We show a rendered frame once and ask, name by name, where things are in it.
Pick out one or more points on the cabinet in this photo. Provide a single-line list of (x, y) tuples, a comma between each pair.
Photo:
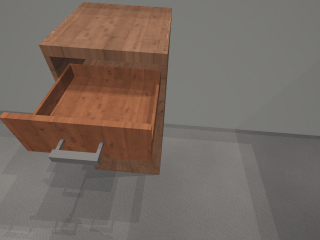
[(116, 35)]

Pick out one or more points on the handle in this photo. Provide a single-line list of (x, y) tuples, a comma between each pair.
[(76, 157)]

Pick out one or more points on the drawer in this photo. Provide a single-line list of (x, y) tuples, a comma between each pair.
[(89, 104)]

